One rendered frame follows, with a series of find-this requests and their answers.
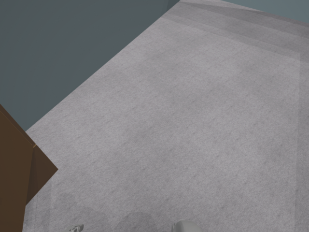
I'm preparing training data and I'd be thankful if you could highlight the right robot thigh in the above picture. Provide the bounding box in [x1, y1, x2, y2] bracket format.
[171, 220, 203, 232]

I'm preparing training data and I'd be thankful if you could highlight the cupboard door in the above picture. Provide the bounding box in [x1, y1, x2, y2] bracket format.
[0, 111, 33, 232]

